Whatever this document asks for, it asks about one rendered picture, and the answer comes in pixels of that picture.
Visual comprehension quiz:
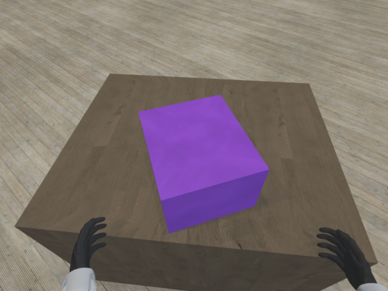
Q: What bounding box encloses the left robot hand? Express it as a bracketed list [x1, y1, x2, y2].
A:
[70, 217, 107, 272]

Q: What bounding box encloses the pedestal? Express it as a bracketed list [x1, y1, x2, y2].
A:
[15, 73, 378, 291]

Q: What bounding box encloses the carton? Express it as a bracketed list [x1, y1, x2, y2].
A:
[138, 95, 270, 233]

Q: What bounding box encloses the right robot hand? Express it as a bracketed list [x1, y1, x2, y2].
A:
[316, 227, 377, 290]

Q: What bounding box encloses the left robot forearm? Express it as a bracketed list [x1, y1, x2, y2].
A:
[61, 268, 97, 291]

